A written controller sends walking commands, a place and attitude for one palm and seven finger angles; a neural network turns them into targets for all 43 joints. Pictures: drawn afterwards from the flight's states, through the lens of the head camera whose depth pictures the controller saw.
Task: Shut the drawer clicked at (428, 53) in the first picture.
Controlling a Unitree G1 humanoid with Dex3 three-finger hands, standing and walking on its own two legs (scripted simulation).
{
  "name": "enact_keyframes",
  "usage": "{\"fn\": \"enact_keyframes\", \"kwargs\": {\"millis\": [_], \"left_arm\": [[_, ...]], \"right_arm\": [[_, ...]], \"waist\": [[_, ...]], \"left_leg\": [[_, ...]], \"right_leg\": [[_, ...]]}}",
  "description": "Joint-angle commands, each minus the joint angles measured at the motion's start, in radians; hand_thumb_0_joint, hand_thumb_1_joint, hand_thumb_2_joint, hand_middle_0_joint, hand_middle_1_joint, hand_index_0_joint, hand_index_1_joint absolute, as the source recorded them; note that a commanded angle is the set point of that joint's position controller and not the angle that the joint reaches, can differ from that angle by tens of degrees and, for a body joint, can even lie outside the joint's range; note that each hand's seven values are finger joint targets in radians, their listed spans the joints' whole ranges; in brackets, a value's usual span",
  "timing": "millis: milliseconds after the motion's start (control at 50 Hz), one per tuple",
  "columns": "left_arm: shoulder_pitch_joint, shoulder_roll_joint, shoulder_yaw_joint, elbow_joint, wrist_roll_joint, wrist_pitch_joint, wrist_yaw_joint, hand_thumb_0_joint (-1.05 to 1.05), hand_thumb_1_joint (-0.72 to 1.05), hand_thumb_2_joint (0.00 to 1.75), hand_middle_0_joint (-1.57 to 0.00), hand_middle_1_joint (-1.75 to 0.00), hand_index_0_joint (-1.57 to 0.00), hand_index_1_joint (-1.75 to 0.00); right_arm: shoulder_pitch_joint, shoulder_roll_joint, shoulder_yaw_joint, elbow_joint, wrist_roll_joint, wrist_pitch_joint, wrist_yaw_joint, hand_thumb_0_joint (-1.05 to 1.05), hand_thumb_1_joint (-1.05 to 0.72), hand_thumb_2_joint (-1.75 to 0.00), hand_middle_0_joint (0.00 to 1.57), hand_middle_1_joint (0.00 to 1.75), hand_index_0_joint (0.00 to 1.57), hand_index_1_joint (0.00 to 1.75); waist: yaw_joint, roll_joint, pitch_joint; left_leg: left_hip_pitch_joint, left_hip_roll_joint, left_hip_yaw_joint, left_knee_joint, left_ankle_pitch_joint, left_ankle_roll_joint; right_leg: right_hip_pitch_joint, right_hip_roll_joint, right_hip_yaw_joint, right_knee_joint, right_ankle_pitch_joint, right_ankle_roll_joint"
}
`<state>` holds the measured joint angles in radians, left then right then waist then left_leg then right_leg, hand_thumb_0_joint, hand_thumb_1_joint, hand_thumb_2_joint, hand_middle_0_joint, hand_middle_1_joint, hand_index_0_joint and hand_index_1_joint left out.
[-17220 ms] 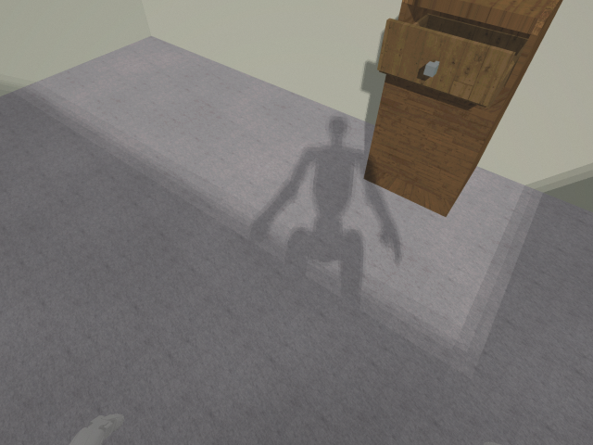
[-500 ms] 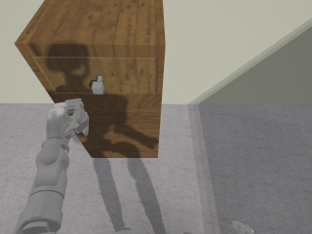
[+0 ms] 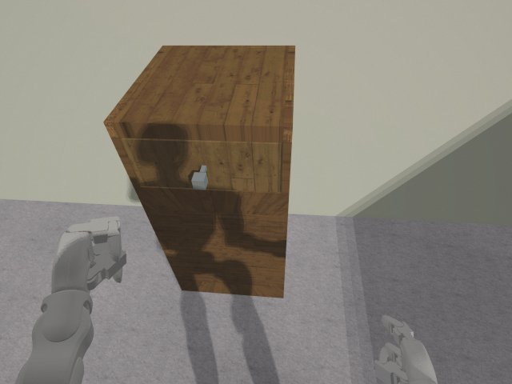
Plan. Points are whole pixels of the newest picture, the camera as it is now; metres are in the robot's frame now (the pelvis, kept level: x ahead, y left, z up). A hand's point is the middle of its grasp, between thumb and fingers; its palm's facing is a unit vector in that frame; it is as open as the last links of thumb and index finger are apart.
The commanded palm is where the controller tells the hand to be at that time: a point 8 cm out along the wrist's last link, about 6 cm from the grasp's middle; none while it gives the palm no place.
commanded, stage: draw the hand back to the body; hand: left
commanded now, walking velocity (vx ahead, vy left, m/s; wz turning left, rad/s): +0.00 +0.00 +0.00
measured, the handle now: (201, 176) +0.58 +0.20 -0.05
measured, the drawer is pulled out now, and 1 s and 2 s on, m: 0.00 0.00 0.00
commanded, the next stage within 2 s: step back with the hand held close in 0.50 s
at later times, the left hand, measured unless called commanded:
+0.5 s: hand (59, 291) +0.18 +0.24 +0.16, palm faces +0.41 -0.82 -0.40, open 3.2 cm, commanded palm +0.13 +0.28 +0.17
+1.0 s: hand (46, 302) +0.17 +0.25 +0.15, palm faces +0.27 -0.81 -0.52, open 3.2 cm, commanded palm +0.11 +0.30 +0.17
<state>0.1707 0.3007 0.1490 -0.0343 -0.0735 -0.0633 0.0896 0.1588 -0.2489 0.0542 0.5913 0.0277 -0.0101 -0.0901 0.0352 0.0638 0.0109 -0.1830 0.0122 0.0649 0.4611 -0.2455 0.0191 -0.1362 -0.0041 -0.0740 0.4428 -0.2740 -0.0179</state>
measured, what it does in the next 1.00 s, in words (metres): stands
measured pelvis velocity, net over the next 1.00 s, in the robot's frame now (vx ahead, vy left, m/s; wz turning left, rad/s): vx -0.02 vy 0.02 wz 0.00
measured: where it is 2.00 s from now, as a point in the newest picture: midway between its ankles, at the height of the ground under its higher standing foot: outside the picture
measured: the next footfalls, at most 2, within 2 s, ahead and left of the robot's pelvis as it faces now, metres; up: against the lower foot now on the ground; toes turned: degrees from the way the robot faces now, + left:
right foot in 1.68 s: -0.26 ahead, -0.06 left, +0.00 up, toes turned +4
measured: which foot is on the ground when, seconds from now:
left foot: down 0.00-1.00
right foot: down 0.00-1.00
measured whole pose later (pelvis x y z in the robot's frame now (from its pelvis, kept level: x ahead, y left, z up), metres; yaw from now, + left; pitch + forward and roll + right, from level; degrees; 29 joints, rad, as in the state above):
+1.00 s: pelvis -0.02 +0.02 +0.00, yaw +0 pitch +1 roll +0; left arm 0.65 0.39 0.34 -0.55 -0.06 -0.18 0.10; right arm 0.18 -0.24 -0.02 0.55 0.00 0.01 -0.08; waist 0.01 0.06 0.04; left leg -0.27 -0.01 0.08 0.45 -0.20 0.05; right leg -0.23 -0.03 -0.06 0.44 -0.22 0.01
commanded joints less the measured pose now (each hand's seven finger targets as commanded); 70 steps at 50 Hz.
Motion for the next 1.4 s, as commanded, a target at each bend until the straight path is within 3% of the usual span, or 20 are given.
{"fn": "enact_keyframes", "kwargs": {"millis": [0, 160, 280, 340, 380, 540, 600, 620, 640, 660, 760, 840, 920, 1060, 1160, 1240, 1280, 1340, 1360, 1380], "left_arm": [[-0.076, 0.175, 0.107, -0.351, 0.001, -0.065, 0.015, 0.00, 0.90, 0.90, -1.40, -1.60, -1.40, -1.60], [0.170, 0.205, 0.203, -0.511, 0.001, -0.068, 0.014, 0.00, 0.90, 0.90, -1.40, -1.60, -1.40, -1.60], [0.287, 0.213, 0.244, -0.658, 0.002, -0.089, 0.021, 0.00, 0.90, 0.90, -1.40, -1.60, -1.40, -1.60], [0.317, 0.179, 0.229, -0.620, 0.004, -0.088, 0.022, 0.00, 0.90, 0.90, -1.40, -1.60, -1.40, -1.60], [0.293, 0.151, 0.202, -0.552, 0.003, -0.077, 0.017, 0.00, 0.90, 0.90, -1.40, -1.60, -1.40, -1.60], [0.258, 0.199, 0.235, -0.644, 0.012, -0.104, 0.037, 0.00, 0.90, 0.90, -1.40, -1.60, -1.40, -1.60], [0.273, 0.207, 0.242, -0.664, 0.012, -0.103, 0.040, 0.00, 0.90, 0.90, -1.40, -1.60, -1.40, -1.60], [0.191, 0.321, 0.371, -0.742, 0.008, -0.146, 0.041, 0.00, 0.90, 0.90, -1.40, -1.60, -1.40, -1.60], [0.295, 0.248, 0.324, -0.628, 0.011, -0.148, 0.033, 0.00, 0.90, 0.90, -1.40, -1.60, -1.40, -1.60], [0.299, 0.242, 0.314, -0.618, 0.012, -0.148, 0.028, 0.00, 0.90, 0.90, -1.40, -1.60, -1.40, -1.60], [0.422, 0.192, 0.281, -0.611, 0.012, -0.169, 0.023, 0.00, 0.90, 0.90, -1.40, -1.60, -1.40, -1.60], [0.476, 0.233, 0.326, -0.686, 0.008, -0.178, 0.032, 0.00, 0.90, 0.90, -1.40, -1.60, -1.40, -1.60], [0.503, 0.251, 0.345, -0.728, 0.004, -0.179, 0.039, 0.00, 0.90, 0.90, -1.40, -1.60, -1.40, -1.60], [0.469, 0.233, 0.328, -0.725, 0.020, -0.177, 0.045, 0.00, 0.90, 0.90, -1.40, -1.60, -1.40, -1.60], [0.439, 0.230, 0.323, -0.714, 0.028, -0.186, 0.050, 0.00, 0.90, 0.90, -1.40, -1.60, -1.40, -1.60], [0.425, 0.232, 0.306, -0.731, 0.026, -0.203, 0.071, 0.00, 0.90, 0.90, -1.40, -1.60, -1.40, -1.60], [0.416, 0.240, 0.310, -0.744, 0.028, -0.207, 0.084, 0.00, 0.90, 0.90, -1.40, -1.60, -1.40, -1.60], [0.420, 0.250, 0.320, -0.790, 0.030, -0.216, 0.093, 0.00, 0.90, 0.90, -1.40, -1.60, -1.40, -1.60], [0.419, 0.259, 0.327, -0.824, 0.033, -0.224, 0.091, 0.00, 0.90, 0.90, -1.40, -1.60, -1.40, -1.60], [0.439, 0.259, 0.349, -0.824, 0.050, -0.229, 0.089, 0.00, 0.90, 0.90, -1.40, -1.60, -1.40, -1.60]], "right_arm": [[-0.116, -0.096, -0.044, -0.150, -0.012, -0.070, 0.004, 0.00, -0.90, -0.90, 0.20, 0.30, 0.20, 0.30], [-0.124, -0.087, -0.056, -0.148, -0.029, -0.086, 0.019, 0.00, -0.90, -0.90, 0.20, 0.30, 0.20, 0.30], [-0.113, -0.079, -0.061, -0.159, -0.026, -0.113, 0.020, 0.00, -0.90, -0.90, 0.20, 0.30, 0.20, 0.30], [-0.103, -0.079, -0.066, -0.146, -0.026, -0.120, 0.019, 0.00, -0.90, -0.90, 0.20, 0.30, 0.20, 0.30], [-0.106, -0.084, -0.068, -0.138, -0.023, -0.115, 0.015, 0.00, -0.90, -0.90, 0.20, 0.30, 0.20, 0.30], [-0.102, -0.079, -0.066, -0.141, -0.030, -0.144, 0.003, 0.00, -0.90, -0.90, 0.20, 0.30, 0.20, 0.30], [-0.106, -0.077, -0.063, -0.141, -0.030, -0.157, 0.004, 0.00, -0.90, -0.90, 0.20, 0.30, 0.20, 0.30], [-0.095, -0.095, -0.064, -0.178, -0.029, -0.125, 0.009, 0.00, -0.90, -0.90, 0.20, 0.30, 0.20, 0.30], [-0.094, -0.072, -0.065, -0.151, -0.034, -0.105, 0.009, 0.00, -0.90, -0.90, 0.20, 0.30, 0.20, 0.30], [-0.103, -0.074, -0.070, -0.163, -0.034, -0.095, 0.009, 0.00, -0.90, -0.90, 0.20, 0.30, 0.20, 0.30], [-0.088, -0.090, -0.089, -0.175, -0.036, -0.059, 0.011, 0.00, -0.90, -0.90, 0.20, 0.30, 0.20, 0.30], [-0.084, -0.090, -0.103, -0.203, -0.030, -0.041, 0.010, 0.00, -0.90, -0.90, 0.20, 0.30, 0.20, 0.30], [-0.084, -0.087, -0.107, -0.217, -0.027, -0.033, 0.002, 0.00, -0.90, -0.90, 0.20, 0.30, 0.20, 0.30], [-0.084, -0.100, -0.111, -0.218, -0.029, -0.049, -0.010, 0.00, -0.90, -0.90, 0.20, 0.30, 0.20, 0.30], [-0.077, -0.100, -0.112, -0.215, -0.027, -0.061, -0.007, 0.00, -0.90, -0.90, 0.20, 0.30, 0.20, 0.30], [-0.050, -0.084, -0.112, -0.189, -0.028, -0.065, -0.002, 0.00, -0.90, -0.90, 0.20, 0.30, 0.20, 0.30], [-0.053, -0.071, -0.105, -0.180, -0.032, -0.067, -0.007, 0.00, -0.90, -0.90, 0.20, 0.30, 0.20, 0.30], [-0.059, -0.094, -0.103, -0.185, -0.034, -0.076, -0.017, 0.00, -0.90, -0.90, 0.20, 0.30, 0.20, 0.30], [-0.073, -0.104, -0.102, -0.195, -0.037, -0.085, -0.024, 0.00, -0.90, -0.90, 0.20, 0.30, 0.20, 0.30], [-0.080, -0.119, -0.102, -0.202, -0.040, -0.096, -0.026, 0.00, -0.90, -0.90, 0.20, 0.30, 0.20, 0.30]], "waist": [[0.003, -0.014, -0.136], [0.022, -0.047, -0.062], [0.028, 0.012, -0.076], [0.021, -0.044, -0.046], [0.009, -0.093, 0.041], [0.032, 0.002, -0.090], [0.034, 0.017, -0.064], [-0.014, -0.015, 0.031], [-0.017, -0.073, 0.043], [-0.014, -0.081, 0.065], [-0.022, -0.003, -0.069], [-0.015, -0.028, -0.202], [-0.012, -0.029, -0.220], [-0.016, 0.025, -0.131], [-0.035, -0.062, -0.062], [-0.046, -0.168, -0.052], [-0.048, -0.180, -0.060], [-0.047, -0.025, -0.067], [-0.044, 0.084, -0.069], [-0.036, 0.218, -0.080]], "left_leg": [[0.153, 0.004, -0.053, -0.093, 0.214, 0.017], [0.155, 0.003, -0.048, -0.097, 0.256, 0.015], [0.164, 0.009, -0.051, -0.085, 0.263, 0.010], [0.157, 0.010, -0.045, -0.078, 0.254, 0.016], [0.133, 0.014, -0.048, -0.091, 0.184, 0.018], [0.168, 0.006, -0.057, -0.086, 0.205, 0.018], [0.148, 0.007, -0.063, -0.088, 0.218, 0.011], [0.051, 0.024, -0.084, -0.059, 0.159, 0.030], [0.046, 0.025, -0.089, -0.047, 0.155, 0.030], [0.039, 0.021, -0.089, -0.052, 0.156, 0.027], [0.037, 0.042, -0.087, -0.063, 0.243, 0.024], [0.051, 0.060, -0.094, -0.047, 0.399, 0.025], [0.026, 0.074, -0.108, -0.045, 0.455, 0.024], [-0.172, 0.116, -0.158, -0.131, 0.191, 0.046], [-0.289, 0.083, -0.151, -0.103, -0.154, 0.051], [-0.076, 0.002, -0.091, 0.173, -0.123, 0.003], [-0.027, -0.001, -0.090, 0.177, -0.096, 0.000], [-0.097, 0.048, -0.173, -0.020, -0.127, 0.019], [-0.203, 0.112, -0.270, -0.168, -0.221, 0.040], [-0.419, 0.212, -0.411, -0.360, -0.471, 0.080]], "right_leg": [[0.033, 0.002, 0.052, -0.119, 0.237, -0.004], [0.050, 0.005, 0.053, -0.161, 0.274, -0.002], [0.053, 0.001, 0.053, -0.147, 0.277, -0.001], [0.030, 0.000, 0.049, -0.147, 0.274, 0.003], [-0.021, 0.002, 0.049, -0.175, 0.192, 0.008], [0.049, -0.010, 0.054, -0.143, 0.208, -0.001], [0.052, -0.007, 0.054, -0.143, 0.225, -0.004], [-0.059, -0.062, 0.139, -0.183, 0.252, 0.000], [-0.082, -0.079, 0.123, -0.184, 0.251, -0.001], [-0.103, -0.079, 0.125, -0.196, 0.248, 0.000], [-0.050, -0.075, 0.087, -0.122, 0.267, 0.008], [0.010, -0.060, 0.067, -0.041, 0.370, 0.021], [0.008, -0.047, 0.063, 0.011, 0.386, 0.027], [0.025, -0.017, 0.073, 0.096, 0.220, 0.031], [-0.019, -0.054, 0.151, -0.002, 0.084, 0.018], [-0.345, -0.179, 0.233, -0.199, -0.217, -0.053], [-0.393, -0.190, 0.207, -0.196, -0.216, -0.059], [-0.305, -0.087, 0.119, -0.067, -0.157, -0.005], [-0.203, -0.023, 0.084, 0.043, -0.143, 0.019], [0.000, 0.055, 0.068, 0.280, -0.092, 0.042]]}}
